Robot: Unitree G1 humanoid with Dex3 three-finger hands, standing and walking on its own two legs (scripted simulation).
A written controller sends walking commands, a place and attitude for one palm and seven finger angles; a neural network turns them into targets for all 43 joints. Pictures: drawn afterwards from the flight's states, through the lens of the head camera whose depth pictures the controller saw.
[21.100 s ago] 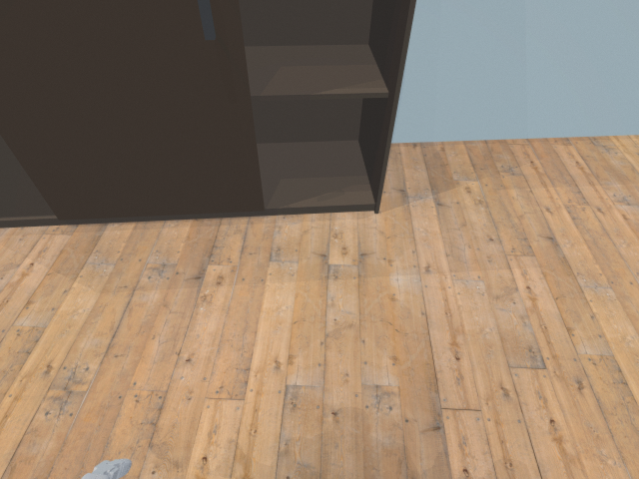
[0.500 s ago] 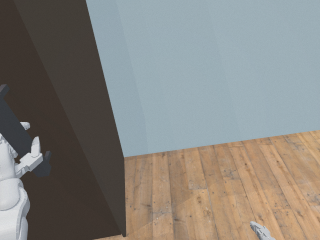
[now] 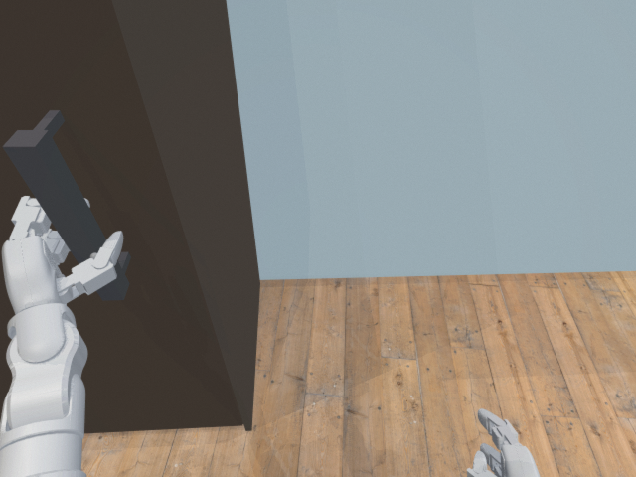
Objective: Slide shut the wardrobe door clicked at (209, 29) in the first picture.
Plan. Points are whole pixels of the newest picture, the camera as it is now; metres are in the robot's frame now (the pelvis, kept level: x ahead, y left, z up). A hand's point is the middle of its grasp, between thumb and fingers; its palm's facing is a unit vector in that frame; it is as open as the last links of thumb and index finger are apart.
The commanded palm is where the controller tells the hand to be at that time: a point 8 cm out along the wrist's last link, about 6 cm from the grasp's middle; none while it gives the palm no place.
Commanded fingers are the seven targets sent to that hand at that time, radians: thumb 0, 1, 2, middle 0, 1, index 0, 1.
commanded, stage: loosen the grip on the handle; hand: left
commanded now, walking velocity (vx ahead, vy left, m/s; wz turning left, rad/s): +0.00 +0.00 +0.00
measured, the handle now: (87, 215) +0.34 +0.33 +0.15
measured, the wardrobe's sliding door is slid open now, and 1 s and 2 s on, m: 0.00 0.00 0.00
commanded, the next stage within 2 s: slip the hand off the handle in 0.40 s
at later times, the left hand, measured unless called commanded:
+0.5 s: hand (99, 252) +0.31 +0.31 +0.13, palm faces +0.59 -0.77 -0.23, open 14.4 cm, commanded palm +0.26 +0.34 +0.13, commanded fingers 0.00 -0.55 0.20 -0.25 -1.15 -0.25 -1.15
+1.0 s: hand (41, 259) +0.29 +0.37 +0.12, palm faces +0.61 -0.75 -0.25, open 14.6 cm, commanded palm +0.24 +0.39 +0.13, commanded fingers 0.00 -0.55 0.20 -0.25 -1.15 -0.25 -1.15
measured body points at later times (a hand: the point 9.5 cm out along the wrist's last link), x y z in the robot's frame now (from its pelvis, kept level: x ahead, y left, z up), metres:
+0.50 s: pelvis +0.06 -0.01 -0.01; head +0.06 -0.01 +0.44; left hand +0.27 +0.34 +0.14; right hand +0.25 -0.24 -0.09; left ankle +0.04 +0.12 -0.74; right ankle +0.05 -0.12 -0.74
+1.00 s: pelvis +0.05 -0.01 -0.02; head +0.06 +0.00 +0.43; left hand +0.25 +0.40 +0.14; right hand +0.22 -0.25 -0.10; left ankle +0.04 +0.12 -0.74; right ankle +0.05 -0.12 -0.74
